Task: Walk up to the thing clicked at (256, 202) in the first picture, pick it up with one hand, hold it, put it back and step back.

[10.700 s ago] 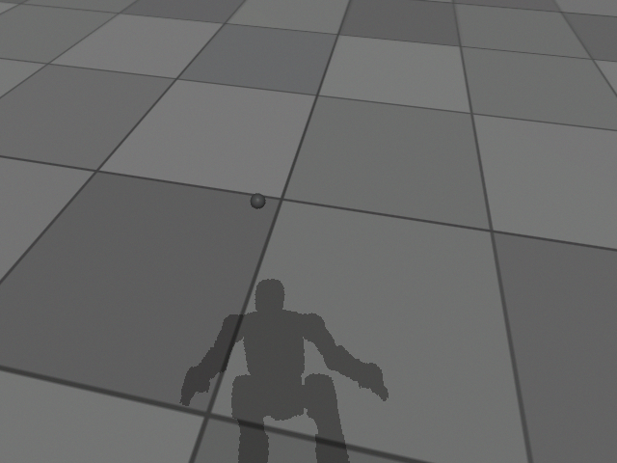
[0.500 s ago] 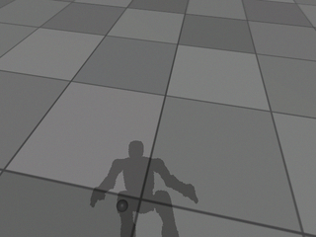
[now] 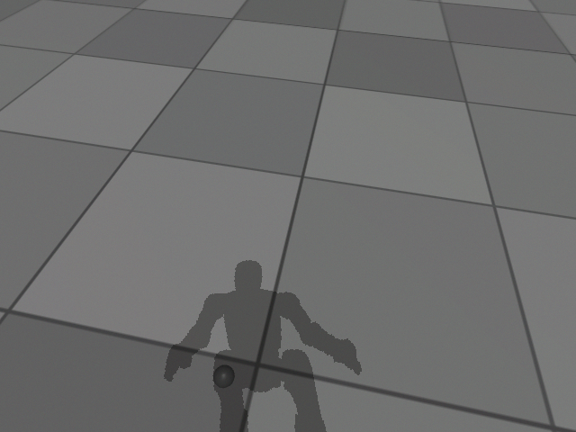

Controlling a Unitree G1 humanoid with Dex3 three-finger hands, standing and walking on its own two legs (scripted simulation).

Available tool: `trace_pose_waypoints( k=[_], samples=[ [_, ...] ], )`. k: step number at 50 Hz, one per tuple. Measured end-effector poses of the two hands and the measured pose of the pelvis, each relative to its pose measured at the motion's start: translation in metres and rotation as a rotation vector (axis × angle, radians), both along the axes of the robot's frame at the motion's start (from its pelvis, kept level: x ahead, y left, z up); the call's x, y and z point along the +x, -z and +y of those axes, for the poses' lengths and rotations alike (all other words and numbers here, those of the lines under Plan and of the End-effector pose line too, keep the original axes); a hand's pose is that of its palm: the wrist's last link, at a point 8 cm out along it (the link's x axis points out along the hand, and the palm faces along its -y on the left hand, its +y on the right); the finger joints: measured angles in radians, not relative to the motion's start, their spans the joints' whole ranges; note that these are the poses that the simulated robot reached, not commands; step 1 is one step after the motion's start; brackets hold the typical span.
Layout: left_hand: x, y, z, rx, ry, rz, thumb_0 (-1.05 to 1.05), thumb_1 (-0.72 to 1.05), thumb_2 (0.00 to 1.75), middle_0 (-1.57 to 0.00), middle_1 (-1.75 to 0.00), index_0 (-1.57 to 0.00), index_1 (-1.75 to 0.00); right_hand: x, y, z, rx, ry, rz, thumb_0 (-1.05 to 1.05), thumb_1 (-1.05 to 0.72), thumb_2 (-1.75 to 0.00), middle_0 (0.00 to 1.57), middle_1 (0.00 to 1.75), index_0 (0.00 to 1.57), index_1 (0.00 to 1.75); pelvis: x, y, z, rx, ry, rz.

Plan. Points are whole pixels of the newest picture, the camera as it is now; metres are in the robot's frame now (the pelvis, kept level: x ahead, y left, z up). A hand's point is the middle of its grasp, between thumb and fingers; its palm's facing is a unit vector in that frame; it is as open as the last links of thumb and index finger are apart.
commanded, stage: stand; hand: left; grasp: from above
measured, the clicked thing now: (224, 376) +0.40 +0.19 -0.75
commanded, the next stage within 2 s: rise first in 0.72 s
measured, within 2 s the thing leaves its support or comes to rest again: neither
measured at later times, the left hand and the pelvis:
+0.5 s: hand out of the picture +0.05 +0.25 -0.16, palm faces -0.03 -0.94 -0.34, open 7.4 cm; pelvis -0.01 +0.00 +0.00, yaw +0 degrees
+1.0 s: hand out of the picture +0.13 +0.25 -0.17, palm faces +0.03 -0.95 -0.32, open 8.3 cm; pelvis -0.02 +0.00 -0.01, yaw +0 degrees
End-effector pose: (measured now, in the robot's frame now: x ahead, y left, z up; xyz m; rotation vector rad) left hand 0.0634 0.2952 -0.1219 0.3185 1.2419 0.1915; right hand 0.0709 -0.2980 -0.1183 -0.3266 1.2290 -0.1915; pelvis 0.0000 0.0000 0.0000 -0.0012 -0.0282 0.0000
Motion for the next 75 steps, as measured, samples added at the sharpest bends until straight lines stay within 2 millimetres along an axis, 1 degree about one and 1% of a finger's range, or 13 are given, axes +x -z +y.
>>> trace_pose_waypoints(
  k=[23, 42, 44, 47, 51, 53, 55, 59, 62, 65, 69, 75],
  samples=[
    [-0.013, 0.001, 0.003, -0.001, -0.006, 0.017, 0.01, 0.90, 0.90, -0.20, -0.30, -0.20, -0.30, -0.012, 0.001, 0.002, 0.003, 0.001, 0.013, 0.01, -0.90, -0.90, 0.21, 0.30, 0.20, 0.30, -0.007, 0.000, 0.002, 0.000, -0.001, -0.003],
    [-0.011, 0.000, 0.002, -0.001, 0.000, 0.005, 0.01, 0.90, 0.90, -0.20, -0.30, -0.20, -0.30, -0.011, 0.001, 0.002, 0.002, -0.002, 0.007, 0.01, -0.90, -0.90, 0.21, 0.30, 0.20, 0.30, -0.008, 0.000, 0.002, -0.001, -0.002, -0.002],
    [-0.003, 0.000, 0.001, -0.002, -0.022, -0.043, 0.01, 0.88, 0.91, -0.20, -0.32, -0.20, -0.32, -0.008, 0.000, 0.005, 0.002, 0.005, -0.041, 0.01, -0.90, -0.90, 0.21, 0.30, 0.20, 0.30, -0.010, 0.002, 0.002, -0.001, -0.003, 0.022],
    [0.022, 0.005, -0.004, -0.011, -0.038, -0.100, 0.01, 0.80, 0.91, -0.20, -0.40, -0.19, -0.40, -0.003, 0.002, 0.015, 0.016, -0.003, -0.101, 0.01, -0.90, -0.90, 0.20, 0.30, 0.20, 0.29, -0.019, 0.007, 0.001, -0.004, -0.007, 0.057],
    [0.060, 0.013, -0.003, -0.016, 0.002, -0.142, 0.01, 0.60, 0.91, -0.19, -0.57, -0.18, -0.57, -0.004, 0.008, 0.027, 0.038, 0.008, -0.133, 0.01, -0.90, -0.90, 0.20, 0.30, 0.20, 0.29, -0.026, 0.016, -0.002, -0.007, 0.001, 0.124],
    [0.072, 0.016, -0.002, -0.012, 0.027, -0.156, 0.01, 0.49, 0.90, -0.18, -0.67, -0.18, -0.65, -0.007, 0.011, 0.030, 0.048, 0.024, -0.142, 0.01, -0.90, -0.90, 0.20, 0.30, 0.20, 0.29, -0.026, 0.020, -0.003, -0.008, 0.009, 0.149],
    [0.079, 0.017, -0.002, 0.001, 0.050, -0.161, 0.01, 0.36, 0.91, -0.17, -0.75, -0.17, -0.73, -0.011, 0.014, 0.033, 0.055, 0.039, -0.148, 0.01, -0.90, -0.90, 0.21, 0.30, 0.20, 0.29, -0.024, 0.024, -0.003, -0.009, 0.014, 0.162],
    [0.079, 0.022, -0.002, 0.025, 0.088, -0.110, 0.01, 0.08, 0.92, -0.15, -0.87, -0.16, -0.85, -0.011, 0.019, 0.037, 0.068, 0.050, -0.166, 0.01, -0.90, -0.90, 0.21, 0.30, 0.20, 0.29, -0.021, 0.030, 0.000, -0.014, 0.015, 0.185],
    [0.072, 0.031, -0.001, 0.041, 0.093, -0.070, 0.01, -0.13, 0.94, -0.14, -0.93, -0.13, -0.92, -0.004, 0.024, 0.038, 0.068, 0.042, -0.198, 0.01, -0.89, -0.90, 0.21, 0.30, 0.20, 0.29, -0.020, 0.038, 0.001, -0.017, 0.017, 0.211],
    [0.065, 0.044, -0.001, 0.051, 0.095, -0.053, 0.01, -0.28, 0.96, -0.12, -0.97, -0.11, -0.97, 0.007, 0.030, 0.037, 0.059, 0.020, -0.236, 0.01, -0.89, -0.90, 0.21, 0.30, 0.20, 0.29, -0.020, 0.049, 0.002, -0.018, 0.018, 0.243],
    [0.062, 0.059, 0.001, 0.067, 0.108, -0.086, 0.00, -0.41, 0.98, -0.10, -1.02, -0.09, -1.02, 0.024, 0.041, 0.036, 0.041, -0.014, -0.280, 0.01, -0.88, -0.90, 0.21, 0.30, 0.20, 0.29, -0.021, 0.067, 0.002, -0.021, 0.016, 0.284],
    [0.058, 0.070, 0.002, 0.091, 0.156, -0.106, 0.00, -0.49, 1.01, -0.09, -1.05, -0.08, -1.06, 0.049, 0.053, 0.041, 0.036, -0.051, -0.337, 0.01, -0.87, -0.90, 0.21, 0.30, 0.20, 0.29, -0.023, 0.085, 0.001, -0.028, 0.012, 0.320]
  ],
)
